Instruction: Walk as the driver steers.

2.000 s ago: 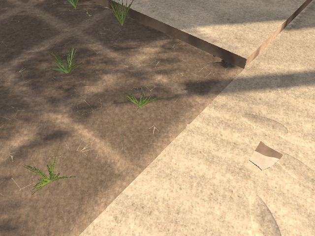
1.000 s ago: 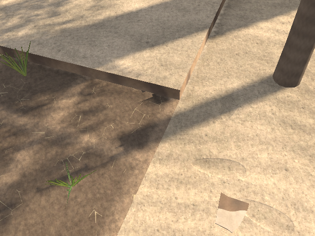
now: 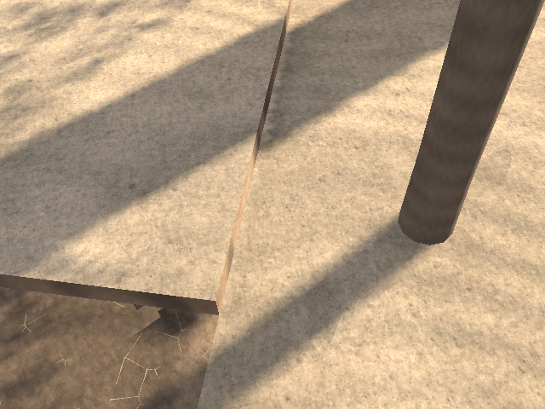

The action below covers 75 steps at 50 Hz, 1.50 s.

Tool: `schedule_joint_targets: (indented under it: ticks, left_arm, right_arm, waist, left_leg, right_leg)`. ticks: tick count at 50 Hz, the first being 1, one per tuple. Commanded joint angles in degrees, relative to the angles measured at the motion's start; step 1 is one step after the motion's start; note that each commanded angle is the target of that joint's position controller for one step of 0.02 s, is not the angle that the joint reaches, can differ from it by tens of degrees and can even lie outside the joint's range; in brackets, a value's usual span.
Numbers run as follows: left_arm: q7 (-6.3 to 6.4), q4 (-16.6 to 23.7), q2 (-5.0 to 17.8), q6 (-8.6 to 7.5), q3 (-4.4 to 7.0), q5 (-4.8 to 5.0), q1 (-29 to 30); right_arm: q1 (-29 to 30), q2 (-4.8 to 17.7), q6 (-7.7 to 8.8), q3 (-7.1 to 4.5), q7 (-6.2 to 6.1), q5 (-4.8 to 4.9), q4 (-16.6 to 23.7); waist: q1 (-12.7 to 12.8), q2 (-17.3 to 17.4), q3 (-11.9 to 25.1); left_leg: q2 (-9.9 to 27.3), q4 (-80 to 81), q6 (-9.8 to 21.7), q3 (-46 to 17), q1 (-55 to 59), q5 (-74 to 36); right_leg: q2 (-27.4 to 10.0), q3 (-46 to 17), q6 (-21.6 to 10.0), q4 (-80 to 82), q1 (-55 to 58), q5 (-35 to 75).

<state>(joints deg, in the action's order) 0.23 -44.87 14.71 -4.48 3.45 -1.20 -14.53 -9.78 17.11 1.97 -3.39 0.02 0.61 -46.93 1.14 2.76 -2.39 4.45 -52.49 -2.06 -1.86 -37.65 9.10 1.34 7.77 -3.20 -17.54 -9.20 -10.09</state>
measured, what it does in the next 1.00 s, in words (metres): walks ahead, turning left: left foot, then right foot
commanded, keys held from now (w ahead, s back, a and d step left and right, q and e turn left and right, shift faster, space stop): q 0.60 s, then no key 0.40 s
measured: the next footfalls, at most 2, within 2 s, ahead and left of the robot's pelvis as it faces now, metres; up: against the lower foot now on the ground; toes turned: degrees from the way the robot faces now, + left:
left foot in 0.20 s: +0.19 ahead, +0.13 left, +0.00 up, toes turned +8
right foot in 0.62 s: +0.21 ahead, -0.10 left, +0.00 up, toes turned +26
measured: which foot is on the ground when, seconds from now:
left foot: up 0.00-0.18, down 0.20-0.62, up 0.64-0.94, down 0.96-1.00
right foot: down 0.00-0.20, up 0.22-0.60, down 0.62-1.00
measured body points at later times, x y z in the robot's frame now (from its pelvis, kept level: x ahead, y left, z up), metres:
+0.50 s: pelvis +0.10 +0.02 -0.01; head +0.14 +0.05 +0.44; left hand +0.19 +0.33 -0.12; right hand +0.32 -0.22 -0.10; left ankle +0.15 +0.13 -0.75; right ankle +0.17 -0.13 -0.71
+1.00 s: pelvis +0.11 +0.00 -0.01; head +0.13 +0.01 +0.44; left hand +0.10 +0.29 -0.12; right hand +0.36 -0.16 -0.11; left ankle +0.04 +0.11 -0.75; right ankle +0.18 -0.11 -0.75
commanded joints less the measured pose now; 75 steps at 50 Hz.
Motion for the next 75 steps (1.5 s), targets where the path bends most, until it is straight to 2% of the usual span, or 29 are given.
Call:
schedule_joint_targets:
  ticks: [1,7,9,10,11,12,13,15,19,27,30,31,32,33,35,37,40,44,47,48,49,50,52,59,64,67,70,72,75]
  left_arm:
    - [1.54,3.9,8.8,-0.19,2.11,0.31,4.8]
    - [2.30,2.7,10.8,2.58,3.10,2.36,4.8]
    - [2.67,2.6,10.0,3.24,3.02,2.80,4.5]
    - [2.52,2.9,9.1,2.98,2.68,1.40,1.9]
    - [1.85,5.0,4.7,2.55,1.12,-1.39,-0.3]
    - [0.92,4.8,6.5,2.15,1.07,-0.14,0.8]
    - [0.85,5.2,8.8,2.27,1.69,2.06,4.3]
    - [2.14,4.8,8.9,3.22,1.95,1.12,6.7]
    - [2.24,5.1,6.2,4.33,1.46,0.86,5.4]
    - [1.16,5.7,6.7,3.46,1.59,1.49,6.7]
    - [0.40,4.6,6.9,2.60,2.26,1.59,2.4]
    - [0.51,4.2,9.7,2.59,3.10,0.80,0.2]
    - [0.79,4.6,15.3,3.09,4.25,-0.84,1.2]
    - [0.59,5.8,13.9,2.92,3.98,-2.35,2.8]
    - [1.13,7.8,9.1,2.58,2.59,-0.69,9.0]
    - [1.27,7.8,7.3,2.71,1.77,0.95,9.2]
    - [1.41,6.8,6.7,3.36,1.38,0.62,6.6]
    - [1.18,5.7,9.4,4.14,1.99,0.95,4.1]
    - [0.82,4.7,8.7,4.17,1.48,2.25,3.0]
    - [0.60,4.1,7.9,3.51,1.07,1.96,1.1]
    - [0.00,4.6,5.9,2.54,0.30,0.07,0.5]
    - [-0.23,4.5,3.3,1.87,-0.38,-0.24,-0.6]
    - [-0.11,4.1,6.3,2.01,0.11,-0.50,5.3]
    - [0.67,1.2,5.1,3.18,0.08,0.30,3.3]
    - [-2.37,1.5,4.3,5.04,-0.14,-1.10,3.1]
    - [-2.36,-0.1,4.2,3.50,-0.15,-0.66,-1.9]
    - [-1.54,-4.1,13.7,2.35,2.53,-0.32,-14.3]
    - [-1.12,-4.3,12.1,2.13,2.35,-0.71,-14.1]
    - [-0.90,-4.0,9.0,1.41,1.50,-0.62,-8.9]
  right_arm:
    - [-1.1,1.3,-0.10,-0.18,1.03,-0.30,3.7]
    - [2.1,3.7,-0.87,-1.62,3.05,-0.39,8.6]
    - [-3.9,5.7,-0.52,-2.92,2.81,-0.49,7.7]
    - [-8.0,11.5,-0.41,-4.80,1.59,-0.72,7.7]
    - [-8.7,16.8,-0.75,-5.62,0.48,-1.46,8.8]
    - [-9.5,13.4,-0.61,-4.51,0.82,-1.79,10.0]
    - [-6.1,11.6,-0.48,-4.15,0.79,-1.34,11.1]
    - [-0.7,8.1,-1.18,-3.16,-0.13,0.45,11.9]
    - [1.6,8.7,-2.45,-3.51,-1.15,-0.89,13.5]
    - [1.4,9.6,-3.81,-4.12,-1.73,-0.40,15.0]
    - [2.3,9.0,-4.56,-3.95,-1.92,0.50,15.6]
    - [1.0,7.1,-4.58,-3.36,-2.05,0.42,15.7]
    - [0.6,4.3,-4.19,-2.70,-1.93,0.27,17.3]
    - [1.1,7.9,-3.15,-3.77,-1.77,-0.57,17.6]
    - [-2.6,9.8,-3.33,-4.83,-1.48,-0.29,14.0]
    - [-3.8,6.7,-4.20,-4.02,-1.80,-0.58,12.6]
    - [-0.5,3.4,-4.20,-2.51,-1.65,0.08,13.8]
    - [2.5,2.0,-4.03,-1.30,-1.07,0.02,14.8]
    - [-1.4,2.8,-3.85,-1.65,-0.88,-0.12,12.4]
    - [-1.8,4.5,-3.83,-1.73,-1.12,-0.65,12.7]
    - [-3.1,8.2,-3.93,-2.28,-1.70,-1.29,13.2]
    - [-0.4,7.1,-3.96,-1.95,-1.36,-1.74,11.9]
    - [1.0,2.0,-3.15,-0.82,-0.45,-2.14,12.5]
    - [-1.2,2.2,-2.01,-0.40,-0.81,-1.62,10.8]
    - [-4.0,7.0,-3.56,-1.69,1.01,-2.43,9.4]
    - [-0.3,5.3,-3.03,-1.39,0.90,-2.31,9.9]
    - [5.6,0.8,-1.16,-0.35,0.80,-2.46,13.5]
    - [6.4,3.2,0.10,-1.05,0.83,-2.81,13.6]
    - [4.6,1.8,0.74,-0.51,2.21,-2.53,12.1]
  waist:
    - [-1.4,-7.4,4.9]
    - [-0.9,-7.8,4.6]
    - [-3.7,-5.3,7.4]
    - [-4.7,3.0,11.3]
    - [-1.6,15.7,15.1]
    - [-4.3,9.8,24.6]
    - [-4.5,5.1,20.0]
    - [-2.4,-1.2,12.1]
    - [-0.1,3.6,10.6]
    - [-2.1,7.0,10.0]
    - [0.4,7.0,9.2]
    - [0.4,3.3,9.8]
    - [-2.1,-12.8,7.3]
    - [-1.1,-18.6,6.4]
    - [-3.7,-10.6,5.4]
    - [-3.1,-9.3,4.6]
    - [-1.3,-11.2,5.2]
    - [1.2,-15.4,6.4]
    - [-0.9,-13.1,5.4]
    - [-0.4,-10.8,6.6]
    - [1.0,-2.1,9.9]
    - [3.5,7.8,9.7]
    - [0.1,3.2,6.5]
    - [-0.1,1.4,3.1]
    - [-1.5,7.0,-4.4]
    - [1.9,5.3,-3.7]
    - [6.4,-17.5,-5.2]
    - [5.2,-11.1,-7.2]
    - [2.6,-10.1,-3.0]
  left_leg:
    - [0.4,8.0,0.1,1.1,7.7,-8.7]
    - [-1.4,15.9,3.6,3.8,7.7,0.9]
    - [-5.2,24.6,6.5,5.9,17.9,-6.1]
    - [0.5,26.2,10.0,-4.0,29.3,-31.9]
    - [14.7,23.9,22.0,-24.7,44.4,-56.0]
    - [17.3,27.4,26.6,-31.9,47.3,-44.7]
    - [14.7,28.9,24.0,-26.5,43.6,-37.0]
    - [10.1,31.5,18.2,-20.6,33.0,-21.0]
    - [5.2,34.0,16.4,-17.0,23.3,-14.2]
    - [3.5,34.2,13.8,-24.0,21.7,4.2]
    - [0.9,31.1,10.9,-24.6,19.3,5.0]
    - [-1.7,26.0,8.1,-21.3,15.0,9.9]
    - [-10.8,13.7,4.5,-9.7,3.8,19.8]
    - [-11.6,-0.9,1.9,-7.1,1.4,26.3]
    - [-10.2,-12.5,0.2,-8.8,2.9,20.1]
    - [-10.1,-16.9,-1.7,-8.2,2.3,16.2]
    - [-8.4,-7.5,-3.3,-4.9,4.9,14.2]
    - [-5.6,12.2,-3.2,0.9,16.5,16.6]
    - [-6.1,33.2,-0.4,2.0,26.6,0.6]
    - [-3.3,34.2,1.4,-2.0,32.7,-5.4]
    - [4.0,29.9,3.9,-8.8,39.3,-21.5]
    - [5.6,28.1,7.9,-9.4,32.6,-16.2]
    - [1.7,29.6,6.4,-7.8,27.4,-2.4]
    - [-0.7,30.1,4.8,-6.3,23.4,6.5]
    - [5.1,39.9,10.1,-17.7,20.7,36.2]
    - [3.0,36.2,9.3,-13.8,17.4,33.2]
    - [-8.6,8.6,4.8,3.5,0.3,19.8]
    - [-4.7,-1.4,5.9,-1.0,-6.4,20.9]
    - [-3.2,2.9,5.6,1.7,-0.3,14.3]
  right_leg:
    - [-14.8,-1.1,-8.3,4.2,-0.5,33.6]
    - [-18.5,-1.5,-6.2,-5.5,6.6,31.7]
    - [-14.5,1.2,-2.6,-17.8,5.0,33.9]
    - [-9.5,3.1,1.9,-30.8,-2.9,21.8]
    - [0.5,1.7,6.8,-50.8,-23.5,-27.2]
    - [1.7,-11.7,6.4,-58.5,-26.7,-31.2]
    - [-0.5,-13.2,5.7,-60.0,-29.7,-27.2]
    - [-3.4,-12.9,5.9,-53.0,-29.8,-19.5]
    - [-1.1,-11.4,6.7,-39.8,-21.1,-14.1]
    - [0.8,-12.5,6.2,-22.7,-14.2,-10.0]
    - [0.8,-10.9,3.7,-7.8,-5.4,-3.4]
    - [-6.1,-15.4,1.3,-3.8,0.3,-2.3]
    - [-18.0,-29.8,-5.6,0.3,2.5,1.0]
    - [-24.9,-39.4,-12.8,2.9,-2.3,6.3]
    - [-19.0,-29.2,-9.7,0.1,-3.6,9.7]
    - [-15.5,-23.6,-7.9,-1.6,-1.9,13.8]
    - [-12.9,-18.6,-8.2,-2.3,1.2,16.5]
    - [-13.3,-18.0,-8.7,-3.7,1.3,17.5]
    - [-12.5,-18.0,-6.4,-6.2,-1.0,17.9]
    - [-11.9,-17.8,-3.2,-6.7,-4.3,14.7]
    - [-8.4,-13.7,0.3,-11.7,-8.5,7.5]
    - [-4.8,-9.2,3.5,-9.1,-6.6,-3.4]
    - [-4.1,-8.5,5.8,-9.6,-3.9,-0.7]
    - [-3.4,-7.5,5.1,-10.1,-2.6,-2.1]
    - [0.6,-3.2,1.7,-18.1,-10.5,-15.0]
    - [-0.1,-4.9,-1.0,-13.1,-2.9,-14.3]
    - [-16.7,-37.4,-9.1,7.3,10.5,-32.1]
    - [-21.5,-42.1,-12.6,8.6,12.3,-20.6]
    - [-15.4,-28.4,-9.1,8.3,11.8,-8.2]
Keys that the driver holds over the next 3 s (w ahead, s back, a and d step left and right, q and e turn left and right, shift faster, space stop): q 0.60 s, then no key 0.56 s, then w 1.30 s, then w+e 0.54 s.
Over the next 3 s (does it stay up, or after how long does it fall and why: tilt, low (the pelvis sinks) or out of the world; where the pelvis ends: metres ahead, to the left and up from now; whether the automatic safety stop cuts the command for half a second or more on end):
stays up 0.85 0.44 0.07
